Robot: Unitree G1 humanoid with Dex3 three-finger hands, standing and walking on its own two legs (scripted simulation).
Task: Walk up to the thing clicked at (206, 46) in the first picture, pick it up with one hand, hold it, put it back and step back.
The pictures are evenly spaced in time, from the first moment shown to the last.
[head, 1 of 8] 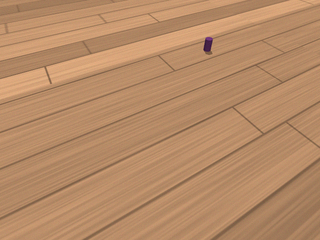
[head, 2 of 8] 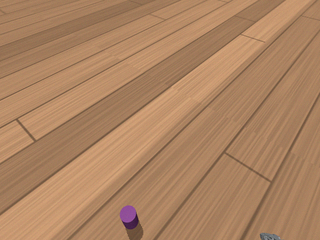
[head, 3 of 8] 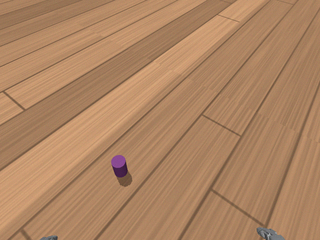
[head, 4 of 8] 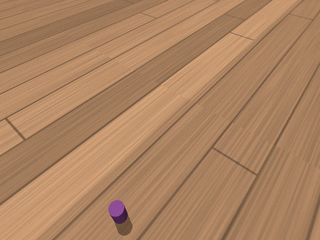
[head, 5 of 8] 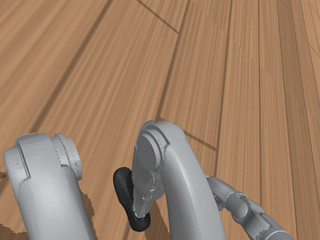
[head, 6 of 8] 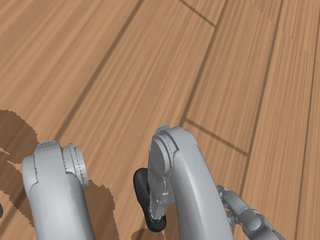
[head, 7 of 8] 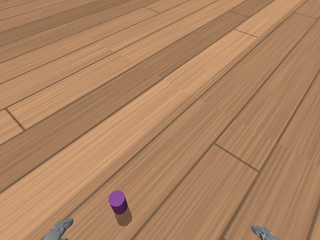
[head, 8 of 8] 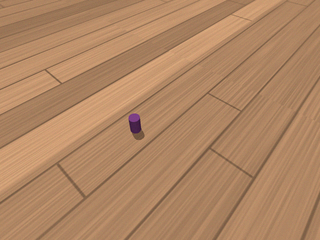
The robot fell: no
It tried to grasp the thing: yes
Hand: left
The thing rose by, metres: 0.68
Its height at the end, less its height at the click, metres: +0.00
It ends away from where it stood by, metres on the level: 0.01
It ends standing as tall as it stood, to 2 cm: yes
